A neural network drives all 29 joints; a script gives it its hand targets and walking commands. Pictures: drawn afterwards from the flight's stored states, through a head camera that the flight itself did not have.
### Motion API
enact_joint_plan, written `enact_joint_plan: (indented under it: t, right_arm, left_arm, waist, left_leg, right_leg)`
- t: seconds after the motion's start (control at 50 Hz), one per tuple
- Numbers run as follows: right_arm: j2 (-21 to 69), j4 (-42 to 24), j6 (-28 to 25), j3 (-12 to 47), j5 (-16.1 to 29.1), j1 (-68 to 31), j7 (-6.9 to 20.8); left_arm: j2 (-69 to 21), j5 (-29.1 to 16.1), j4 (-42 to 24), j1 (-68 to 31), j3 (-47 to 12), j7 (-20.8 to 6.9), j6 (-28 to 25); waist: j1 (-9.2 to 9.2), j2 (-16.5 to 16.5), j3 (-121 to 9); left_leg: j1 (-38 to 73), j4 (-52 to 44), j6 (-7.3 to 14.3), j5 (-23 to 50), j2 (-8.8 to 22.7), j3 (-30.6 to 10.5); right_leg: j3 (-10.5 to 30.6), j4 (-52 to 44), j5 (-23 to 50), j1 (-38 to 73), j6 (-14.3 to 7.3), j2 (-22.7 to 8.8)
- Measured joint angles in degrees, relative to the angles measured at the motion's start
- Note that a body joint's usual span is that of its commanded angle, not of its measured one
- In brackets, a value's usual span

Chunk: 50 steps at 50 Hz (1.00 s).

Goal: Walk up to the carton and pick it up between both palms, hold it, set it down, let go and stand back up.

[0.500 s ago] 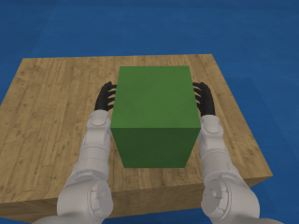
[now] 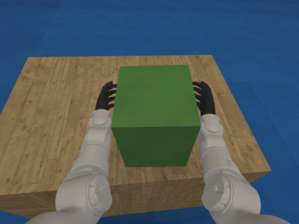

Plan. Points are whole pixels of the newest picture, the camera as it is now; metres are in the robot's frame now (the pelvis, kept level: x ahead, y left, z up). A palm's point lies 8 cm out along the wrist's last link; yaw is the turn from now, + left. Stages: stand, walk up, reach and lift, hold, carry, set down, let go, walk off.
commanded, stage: set down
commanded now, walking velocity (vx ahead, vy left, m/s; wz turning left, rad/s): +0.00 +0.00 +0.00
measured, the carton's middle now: (154, 119) +0.41 +0.00 +0.01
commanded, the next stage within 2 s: none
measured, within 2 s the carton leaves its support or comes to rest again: rests again in 1.44 s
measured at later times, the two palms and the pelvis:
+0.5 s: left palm (109, 108) +0.41 +0.14 +0.05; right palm (208, 111) +0.41 -0.16 +0.06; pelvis +0.01 +0.00 +0.00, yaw -1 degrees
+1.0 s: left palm (112, 107) +0.42 +0.13 +0.04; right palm (209, 116) +0.40 -0.16 +0.05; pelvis +0.01 +0.00 +0.00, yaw -1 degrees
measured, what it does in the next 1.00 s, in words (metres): stands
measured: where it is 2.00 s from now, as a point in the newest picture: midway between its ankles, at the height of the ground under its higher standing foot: outside the picture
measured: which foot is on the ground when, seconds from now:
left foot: down 0.00-1.00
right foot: down 0.00-1.00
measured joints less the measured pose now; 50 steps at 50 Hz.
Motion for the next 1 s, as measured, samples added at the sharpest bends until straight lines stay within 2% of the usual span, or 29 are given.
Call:
enact_joint_plan:
  t: [0.18, 0.36, 0.56, 0.76, 1.0]
  right_arm:
    - [1.5, -3.8, 4.4, -4.8, -4.3, -0.9, 2.7]
    - [2.6, -7.3, 4.6, -4.8, -5.5, 0.9, 3.8]
    - [2.7, -6.2, 0.9, -1.5, -4.2, 1.7, 1.9]
    - [1.1, -2.7, -3.0, 0.4, -2.5, 2.5, 0.5]
    - [1.3, -3.1, -4.2, -0.2, -2.6, 1.9, -0.5]
  left_arm:
    - [-1.2, 2.4, 0.3, -2.3, 4.0, -1.2, 2.3]
    - [-2.8, 4.1, -1.5, -1.1, 6.0, -2.3, 1.1]
    - [-1.6, 3.0, -1.7, 0.9, 4.6, -2.4, -3.4]
    - [-1.6, 2.6, -0.5, 1.1, 3.9, -0.8, -7.2]
    - [-0.9, 4.0, 2.0, -1.6, 5.3, -1.2, -9.1]
  waist:
    - [-1.10, -0.6, 1.7]
    - [-0.67, 0.0, 2.4]
    - [-0.45, 0.1, 1.4]
    - [-1.22, 0.7, -0.1]
    - [-1.02, 0.6, 1.0]
  left_leg:
    - [2.0, -1.7, 0.3, 1.3, -0.6, 0.0]
    - [2.1, -1.9, 0.2, 0.7, -0.4, 0.7]
    - [-0.1, -0.4, 0.0, -1.2, 0.0, 0.7]
    - [-3.2, 1.9, -0.2, -2.4, 0.6, 0.3]
    - [-3.9, 0.1, 0.3, -0.2, 0.2, 1.0]
  right_leg:
    - [-0.1, 1.0, -0.2, 0.8, 0.2, -0.5]
    - [0.6, 1.5, -0.9, 0.3, 0.3, -0.4]
    - [0.6, 1.9, -2.2, -1.4, 0.1, 0.0]
    - [0.2, 2.7, -2.5, -3.7, -0.1, 0.4]
    - [0.8, 2.1, -0.9, -5.2, -0.1, 0.1]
